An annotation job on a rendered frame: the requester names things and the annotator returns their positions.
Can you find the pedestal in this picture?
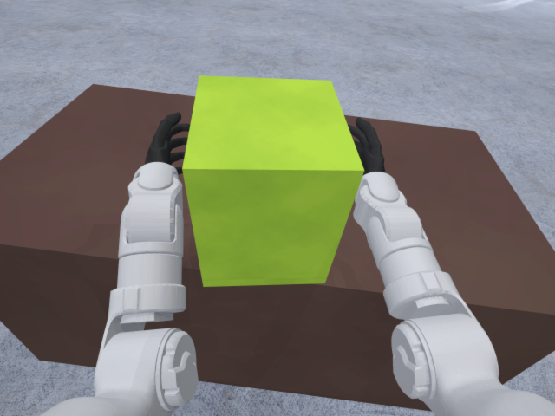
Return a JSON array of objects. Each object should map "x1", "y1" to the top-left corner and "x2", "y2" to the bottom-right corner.
[{"x1": 0, "y1": 84, "x2": 555, "y2": 412}]

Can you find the robot left hand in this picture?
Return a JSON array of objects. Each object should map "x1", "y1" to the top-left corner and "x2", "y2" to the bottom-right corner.
[{"x1": 145, "y1": 112, "x2": 190, "y2": 175}]

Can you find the left robot forearm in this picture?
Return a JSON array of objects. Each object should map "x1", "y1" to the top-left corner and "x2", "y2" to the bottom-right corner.
[{"x1": 94, "y1": 162, "x2": 186, "y2": 389}]

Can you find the robot right hand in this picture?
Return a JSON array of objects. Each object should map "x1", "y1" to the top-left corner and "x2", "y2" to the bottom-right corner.
[{"x1": 348, "y1": 117, "x2": 385, "y2": 175}]

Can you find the robot right upper arm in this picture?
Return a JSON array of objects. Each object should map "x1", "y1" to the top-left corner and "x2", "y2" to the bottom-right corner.
[{"x1": 391, "y1": 313, "x2": 555, "y2": 416}]

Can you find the right robot forearm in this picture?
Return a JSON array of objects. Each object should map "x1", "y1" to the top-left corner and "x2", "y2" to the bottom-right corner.
[{"x1": 353, "y1": 172, "x2": 499, "y2": 377}]

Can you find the carton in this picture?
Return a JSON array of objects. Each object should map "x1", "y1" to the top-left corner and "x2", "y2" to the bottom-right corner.
[{"x1": 182, "y1": 75, "x2": 364, "y2": 287}]

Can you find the robot left upper arm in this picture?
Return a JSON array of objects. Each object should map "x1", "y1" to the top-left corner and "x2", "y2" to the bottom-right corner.
[{"x1": 40, "y1": 328, "x2": 199, "y2": 416}]

